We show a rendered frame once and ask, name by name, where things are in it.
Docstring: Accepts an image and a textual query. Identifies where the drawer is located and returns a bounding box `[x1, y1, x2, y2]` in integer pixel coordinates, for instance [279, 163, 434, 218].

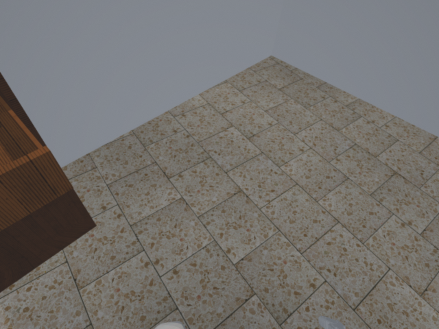
[0, 96, 73, 231]

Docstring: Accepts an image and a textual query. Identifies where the cabinet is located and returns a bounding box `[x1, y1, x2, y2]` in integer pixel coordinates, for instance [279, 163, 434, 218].
[0, 72, 96, 292]

